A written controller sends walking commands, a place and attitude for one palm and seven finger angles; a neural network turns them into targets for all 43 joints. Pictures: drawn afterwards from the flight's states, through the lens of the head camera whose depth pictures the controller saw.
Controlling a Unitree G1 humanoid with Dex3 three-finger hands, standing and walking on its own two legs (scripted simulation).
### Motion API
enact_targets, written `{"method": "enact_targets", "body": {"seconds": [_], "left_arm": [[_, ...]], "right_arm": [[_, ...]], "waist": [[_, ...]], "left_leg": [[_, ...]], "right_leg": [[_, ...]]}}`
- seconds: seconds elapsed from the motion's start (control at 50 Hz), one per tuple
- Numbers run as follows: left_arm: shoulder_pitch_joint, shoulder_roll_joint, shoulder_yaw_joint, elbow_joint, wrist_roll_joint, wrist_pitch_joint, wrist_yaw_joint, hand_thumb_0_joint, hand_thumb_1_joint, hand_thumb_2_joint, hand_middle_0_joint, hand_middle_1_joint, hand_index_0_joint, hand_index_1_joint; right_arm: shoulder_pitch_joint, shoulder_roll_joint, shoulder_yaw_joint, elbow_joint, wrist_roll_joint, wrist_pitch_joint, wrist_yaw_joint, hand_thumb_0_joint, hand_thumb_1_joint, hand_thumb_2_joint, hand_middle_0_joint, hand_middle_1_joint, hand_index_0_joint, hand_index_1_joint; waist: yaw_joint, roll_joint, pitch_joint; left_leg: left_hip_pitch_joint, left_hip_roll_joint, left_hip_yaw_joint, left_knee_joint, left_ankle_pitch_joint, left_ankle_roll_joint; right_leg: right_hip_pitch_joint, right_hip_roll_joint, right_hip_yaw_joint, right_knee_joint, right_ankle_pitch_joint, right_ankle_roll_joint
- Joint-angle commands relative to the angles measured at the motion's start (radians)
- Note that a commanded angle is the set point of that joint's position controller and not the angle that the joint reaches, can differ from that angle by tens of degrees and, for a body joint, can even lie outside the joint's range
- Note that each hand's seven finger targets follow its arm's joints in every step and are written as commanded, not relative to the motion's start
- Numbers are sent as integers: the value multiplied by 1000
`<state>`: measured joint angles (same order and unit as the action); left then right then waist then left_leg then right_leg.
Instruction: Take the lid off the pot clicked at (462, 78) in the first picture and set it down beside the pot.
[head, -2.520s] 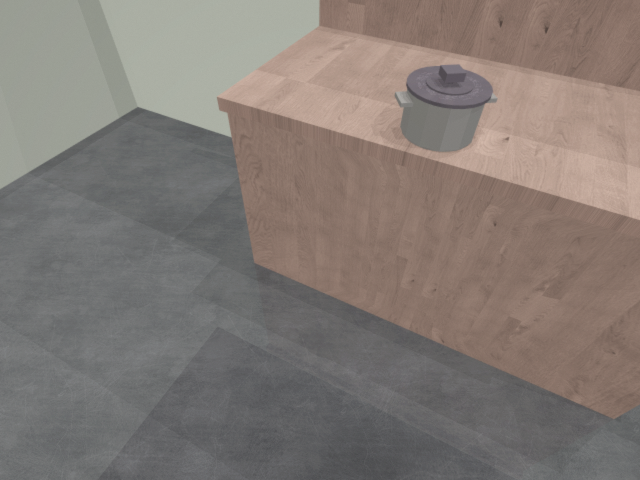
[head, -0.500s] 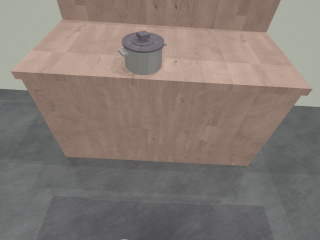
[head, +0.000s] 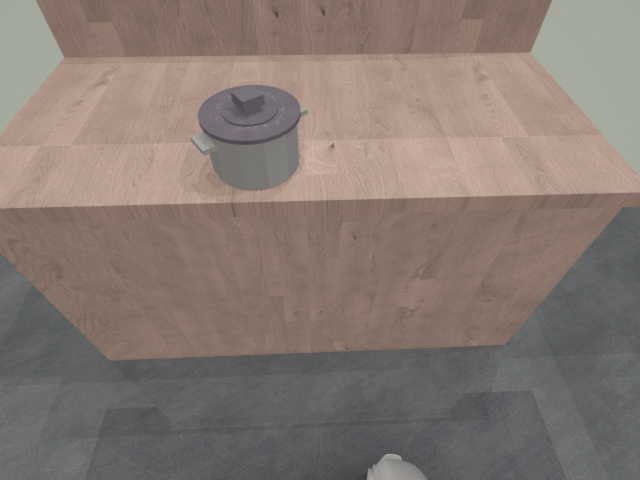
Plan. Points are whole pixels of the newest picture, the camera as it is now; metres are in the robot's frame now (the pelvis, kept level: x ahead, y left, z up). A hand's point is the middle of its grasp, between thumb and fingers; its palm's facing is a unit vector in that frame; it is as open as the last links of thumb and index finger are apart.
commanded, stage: take the last steps up to it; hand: left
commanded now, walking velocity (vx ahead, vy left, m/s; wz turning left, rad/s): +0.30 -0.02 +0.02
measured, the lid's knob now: (247, 98) +0.70 +0.13 +0.11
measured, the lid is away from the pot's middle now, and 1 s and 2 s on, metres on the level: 0.00 0.00 0.00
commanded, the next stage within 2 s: come to a stop and stand still in 0.30 s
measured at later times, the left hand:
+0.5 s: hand out of the picture +0.15 +0.17 -0.19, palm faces +0.14 -0.98 -0.15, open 7.3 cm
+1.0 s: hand (214, 434) +0.23 +0.17 -0.19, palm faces +0.01 -0.97 -0.26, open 7.4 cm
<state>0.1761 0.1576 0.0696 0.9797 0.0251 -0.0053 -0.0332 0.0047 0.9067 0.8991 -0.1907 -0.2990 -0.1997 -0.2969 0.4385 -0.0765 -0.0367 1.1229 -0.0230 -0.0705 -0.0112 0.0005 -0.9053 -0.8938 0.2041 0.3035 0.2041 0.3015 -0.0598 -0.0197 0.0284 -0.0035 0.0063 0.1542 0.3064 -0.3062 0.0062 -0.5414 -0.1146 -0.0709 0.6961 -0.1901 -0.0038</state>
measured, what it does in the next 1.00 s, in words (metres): walks ahead: right foot, then left foot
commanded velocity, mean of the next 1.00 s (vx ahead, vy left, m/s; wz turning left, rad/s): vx -0.01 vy -0.03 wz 0.01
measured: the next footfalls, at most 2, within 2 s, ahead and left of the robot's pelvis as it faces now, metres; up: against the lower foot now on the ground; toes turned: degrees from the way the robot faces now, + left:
right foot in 0.08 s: +0.18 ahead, -0.14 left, +0.00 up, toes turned -6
left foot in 0.46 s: +0.29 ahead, +0.09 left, +0.00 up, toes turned +6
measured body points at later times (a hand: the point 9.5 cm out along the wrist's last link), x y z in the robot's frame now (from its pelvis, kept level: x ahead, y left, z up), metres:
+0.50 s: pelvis +0.19 +0.00 -0.01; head +0.20 +0.02 +0.44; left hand +0.14 +0.22 -0.18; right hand +0.31 -0.23 -0.14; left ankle +0.24 +0.09 -0.74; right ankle +0.14 -0.13 -0.74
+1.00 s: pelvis +0.18 -0.03 -0.03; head +0.18 -0.04 +0.42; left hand +0.23 +0.22 -0.17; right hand +0.24 -0.28 -0.17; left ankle +0.24 +0.08 -0.74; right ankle +0.20 -0.18 -0.74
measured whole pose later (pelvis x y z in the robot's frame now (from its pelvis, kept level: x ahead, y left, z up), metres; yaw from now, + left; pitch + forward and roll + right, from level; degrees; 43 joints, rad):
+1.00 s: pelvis +0.18 -0.03 -0.03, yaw +2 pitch -2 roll +1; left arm 0.27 0.20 0.02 0.96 0.03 0.04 0.03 0.00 0.90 0.90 -0.19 -0.30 -0.20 -0.30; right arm 0.23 -0.22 -0.07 0.94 -0.02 0.04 0.00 0.00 -0.91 -0.89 0.20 0.30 0.20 0.30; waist -0.04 0.01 0.03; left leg -0.40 0.05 0.12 0.72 -0.28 0.02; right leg -0.34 -0.07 0.02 0.75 -0.38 0.05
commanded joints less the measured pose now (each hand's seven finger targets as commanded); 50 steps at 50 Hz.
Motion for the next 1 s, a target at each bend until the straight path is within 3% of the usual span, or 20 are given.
{"method": "enact_targets", "body": {"seconds": [0.0,0.02,0.04,0.06,0.1,0.14,0.2,0.36,0.4,0.42,0.46,0.52,0.66,0.78,0.8,0.82,0.86,0.88,0.92,0.98], "left_arm": [[64,62,19,-47,1,-43,1,0,900,900,-200,-300,-200,-300],[221,104,30,5,6,-54,8,0,900,900,-200,-300,-200,-300],[368,210,56,46,10,-67,23,0,900,900,-200,-300,-200,-300],[438,288,61,55,-11,-65,36,0,900,900,-200,-300,-200,-300],[250,206,46,20,-13,-58,41,0,900,900,-200,-300,-200,-300],[145,93,10,3,-8,-69,48,0,900,900,-200,-300,-200,-300],[129,75,7,-5,2,-76,56,0,900,900,-200,-300,-200,-300],[208,150,-1,52,-7,-63,46,0,900,900,-200,-300,-200,-300],[181,141,-6,60,-11,-53,51,0,900,900,-200,-300,-200,-300],[190,108,-17,66,-11,-45,55,0,900,900,-200,-300,-200,-300],[263,52,-40,69,-22,-28,67,0,900,900,-200,-300,-200,-300],[265,89,-34,108,-19,5,84,0,900,900,-200,-300,-200,-300],[223,91,-4,42,-10,51,77,0,900,900,-200,-300,-200,-300],[193,59,-7,0,-6,50,70,0,900,900,-200,-300,-200,-300],[233,113,-24,20,2,32,87,0,900,900,-200,-300,-200,-300],[206,127,-23,-54,11,23,84,0,900,900,-200,-300,-200,-300],[128,215,-13,-92,12,0,78,0,900,900,-200,-300,-200,-300],[91,227,-23,-96,16,0,75,0,900,900,-200,-300,-200,-300],[47,213,-21,-109,8,10,72,0,900,900,-200,-300,-200,-300],[60,156,-28,-114,2,30,69,0,900,900,-200,-300,-200,-300]], "right_arm": [[27,-195,-38,-28,-3,-7,-15,0,-900,-900,200,300,200,300],[27,-184,-36,-24,4,-8,-11,0,-900,-900,200,300,200,300],[72,-135,-29,-38,18,-11,-3,0,-900,-900,200,300,200,300],[35,-128,-18,-85,20,-3,-2,0,-900,-900,200,300,200,300],[-68,-136,-32,-97,11,3,0,0,-900,-900,200,300,200,300],[-86,-120,-25,-88,-2,21,5,0,-900,-900,200,300,200,300],[-55,-92,-22,-87,-3,46,7,0,-900,-900,200,300,200,300],[-224,-119,-7,-150,2,27,23,0,-900,-900,200,300,200,300],[-183,-136,-1,-129,2,21,15,0,-900,-900,200,300,200,300],[-139,-167,-1,-111,2,14,7,0,-900,-900,200,300,200,300],[-107,-273,-11,-109,9,23,-11,0,-900,-900,200,300,200,300],[-208,-239,4,-106,15,41,-45,0,-900,-900,200,300,200,300],[-275,-227,-27,-146,14,78,-44,0,-900,-900,200,300,200,300],[-297,-234,-42,-164,1,86,-26,0,-900,-900,200,300,200,300],[-316,-339,-70,-181,14,62,-20,0,-900,-900,200,300,200,300],[-297,-260,-55,-225,11,78,3,0,-900,-900,200,300,200,300],[-234,-151,-29,-253,1,96,17,0,-900,-900,200,300,200,300],[-199,-134,-25,-252,0,97,21,0,-900,-900,200,300,200,300],[-151,-177,-29,-247,7,93,18,0,-900,-900,200,300,200,300],[-133,-239,-36,-252,-8,83,11,0,-900,-900,200,300,200,300]], "waist": [[71,72,55],[137,17,-37],[174,-218,-182],[173,-275,-204],[126,-135,-82],[60,-61,-7],[21,-68,-2],[86,-88,-4],[46,-78,13],[32,-18,-22],[49,196,-104],[66,235,-78],[68,98,-84],[58,189,-60],[93,57,-151],[93,-60,-110],[33,-21,-65],[-6,43,-64],[-9,-150,-6],[12,90,117]], "left_leg": [[-160,222,-119,67,289,137],[-224,167,-70,284,335,102],[-457,61,-2,623,77,51],[-613,-13,-70,903,-292,38],[-671,85,-160,1042,-140,49],[-576,130,-159,936,-15,26],[-486,135,-116,745,-15,-11],[-351,56,-41,323,73,-12],[-223,45,-42,185,164,-13],[-113,82,-101,124,372,-4],[21,344,-341,108,930,133],[-46,342,-304,58,1070,172],[-141,317,-206,32,745,187],[-223,297,-234,-26,284,165],[-166,310,-227,171,426,118],[-322,205,-148,238,97,77],[-305,24,-50,408,-98,-12],[-194,-14,-34,439,-84,-17],[-223,17,-72,372,-86,-7],[-402,119,-243,136,-261,41]], "right_leg": [[261,74,-75,-162,12,-28],[486,68,-41,-188,12,-53],[766,-183,299,-265,-41,-143],[785,-360,605,-423,9,-218],[546,-310,488,-481,-203,-222],[353,-215,245,-501,-26,-174],[279,-189,94,-492,192,-174],[390,-152,77,-424,254,-153],[349,-114,44,-339,275,-113],[325,-57,12,-222,281,-66],[223,52,-38,-43,-259,23],[212,42,80,148,-394,35],[139,64,111,365,-276,42],[212,57,56,138,-271,25],[197,23,108,-23,-229,4],[245,57,106,-206,-170,-4],[120,-127,323,-346,-228,-127],[9,-109,293,-319,-280,-128],[-32,-28,209,-265,-414,-77],[-3,75,84,-102,-427,-25]]}}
